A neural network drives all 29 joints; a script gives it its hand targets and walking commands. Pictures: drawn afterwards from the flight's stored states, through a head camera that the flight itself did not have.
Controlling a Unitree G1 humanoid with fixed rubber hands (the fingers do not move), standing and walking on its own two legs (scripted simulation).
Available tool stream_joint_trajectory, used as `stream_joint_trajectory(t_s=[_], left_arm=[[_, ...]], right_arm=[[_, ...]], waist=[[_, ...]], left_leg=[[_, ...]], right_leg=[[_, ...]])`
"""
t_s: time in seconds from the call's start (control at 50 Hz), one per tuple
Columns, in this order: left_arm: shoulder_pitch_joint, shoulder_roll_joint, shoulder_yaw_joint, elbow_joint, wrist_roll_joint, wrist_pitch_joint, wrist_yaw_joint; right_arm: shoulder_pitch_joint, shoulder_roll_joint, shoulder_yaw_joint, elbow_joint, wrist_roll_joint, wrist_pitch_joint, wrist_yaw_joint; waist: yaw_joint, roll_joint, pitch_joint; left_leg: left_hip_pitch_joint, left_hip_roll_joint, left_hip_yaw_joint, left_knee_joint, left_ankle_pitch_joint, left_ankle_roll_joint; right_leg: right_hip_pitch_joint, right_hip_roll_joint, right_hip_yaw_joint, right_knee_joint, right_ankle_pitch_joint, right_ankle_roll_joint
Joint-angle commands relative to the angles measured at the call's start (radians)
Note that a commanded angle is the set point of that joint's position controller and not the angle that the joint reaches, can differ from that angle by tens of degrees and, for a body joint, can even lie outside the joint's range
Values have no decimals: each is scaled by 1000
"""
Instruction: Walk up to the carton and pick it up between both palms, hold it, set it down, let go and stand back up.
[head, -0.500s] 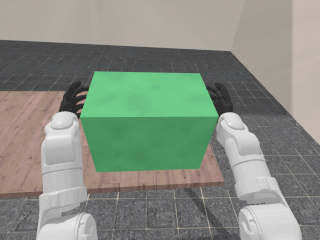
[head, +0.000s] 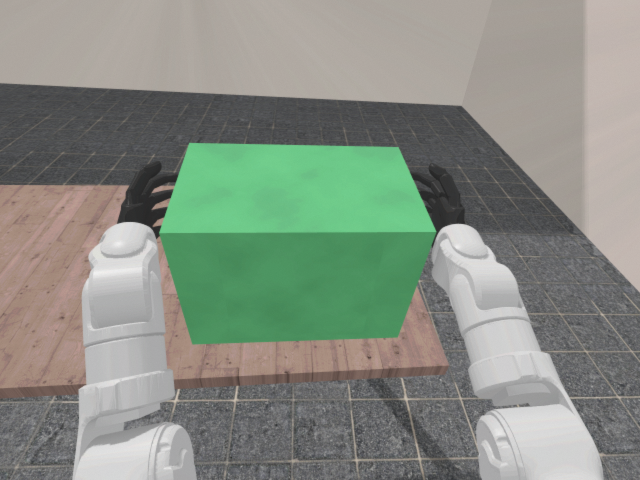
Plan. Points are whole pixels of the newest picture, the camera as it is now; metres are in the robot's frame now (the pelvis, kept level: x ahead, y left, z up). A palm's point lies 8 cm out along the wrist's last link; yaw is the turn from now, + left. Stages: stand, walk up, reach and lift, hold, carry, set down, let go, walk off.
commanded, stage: hold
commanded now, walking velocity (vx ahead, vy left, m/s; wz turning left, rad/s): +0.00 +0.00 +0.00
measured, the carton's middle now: (297, 243) +0.38 +0.02 +0.16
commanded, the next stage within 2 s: none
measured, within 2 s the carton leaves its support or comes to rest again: neither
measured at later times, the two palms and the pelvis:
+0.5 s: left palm (138, 227) +0.35 +0.20 +0.21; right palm (445, 226) +0.36 -0.17 +0.20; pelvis +0.00 +0.00 +0.00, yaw +0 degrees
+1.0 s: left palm (139, 228) +0.35 +0.20 +0.21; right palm (444, 227) +0.36 -0.17 +0.20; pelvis +0.00 +0.00 +0.00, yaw +0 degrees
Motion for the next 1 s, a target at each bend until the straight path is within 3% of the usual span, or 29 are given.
stream_joint_trajectory(t_s=[0.0, 0.08, 0.14, 0.2, 0.26, 0.34, 0.42, 0.46, 0.56, 0.64, 0.76, 0.84, 0.92, 0.98], left_arm=[[-603, -415, -468, -135, -184, -73, -145], [-618, -412, -447, -108, -175, -65, -154], [-625, -434, -473, -131, -196, -72, -149], [-620, -420, -464, -121, -190, -68, -148], [-618, -421, -472, -127, -191, -70, -143], [-612, -422, -450, -94, -184, -68, -147], [-610, -425, -461, -126, -188, -66, -146], [-607, -414, -442, -98, -175, -65, -148], [-622, -440, -476, -148, -194, -70, -140], [-622, -424, -464, -128, -195, -72, -140], [-596, -424, -464, -109, -184, -65, -142], [-625, -426, -456, -89, -182, -65, -149], [-617, -421, -454, -108, -188, -77, -148], [-638, -437, -464, -116, -185, -79, -145]], right_arm=[[-675, 456, 337, -312, 107, -60, 133], [-682, 456, 318, -271, 89, -48, 140], [-697, 467, 327, -321, 96, -61, 139], [-685, 455, 318, -285, 96, -53, 140], [-676, 454, 317, -294, 91, -55, 141], [-680, 454, 312, -273, 85, -53, 142], [-690, 450, 327, -301, 98, -58, 141], [-687, 444, 319, -276, 95, -53, 141], [-680, 457, 323, -294, 104, -63, 143], [-691, 456, 318, -299, 93, -61, 143], [-665, 459, 329, -261, 95, -50, 141], [-684, 453, 301, -251, 85, -52, 143], [-694, 467, 334, -287, 100, -56, 140], [-700, 466, 325, -281, 94, -59, 145]], waist=[[-6, 63, -355], [3, 47, -304], [-6, 63, -354], [-7, 68, -342], [-11, 76, -354], [1, 53, -318], [0, 56, -348], [8, 49, -320], [-5, 89, -370], [-1, 47, -351], [2, 60, -326], [-6, 71, -312], [6, 40, -348], [-2, 67, -339]], left_leg=[[225, -52, 26, 37, 229, -17], [190, -48, 35, 2, 132, -10], [221, -48, 33, 25, 187, -16], [224, -49, 28, 23, 165, -20], [236, -49, 28, 31, 200, -24], [210, -49, 30, 12, 149, -12], [231, -48, 33, 34, 219, -21], [215, -49, 32, 22, 183, -15], [238, -47, 27, 37, 222, -27], [215, -49, 29, 19, 163, -15], [221, -51, 32, 23, 188, -17], [205, -46, 29, 11, 139, -15], [207, -53, 32, 23, 194, -12], [201, -47, 28, 11, 145, -13]], right_leg=[[-56, 42, -26, -21, 240, 43], [-69, 43, -27, -36, 132, 42], [-67, 45, -29, -25, 179, 41], [-76, 47, -31, -37, 134, 33], [-79, 45, -28, -31, 179, 35], [-78, 45, -28, -40, 137, 38], [-64, 51, -31, -28, 196, 37], [-62, 47, -25, -31, 174, 40], [-71, 49, -30, -26, 187, 35], [-70, 47, -29, -35, 155, 39], [-69, 45, -25, -29, 182, 40], [-89, 39, -26, -37, 122, 36], [-47, 46, -29, -28, 197, 43], [-66, 45, -28, -32, 139, 37]])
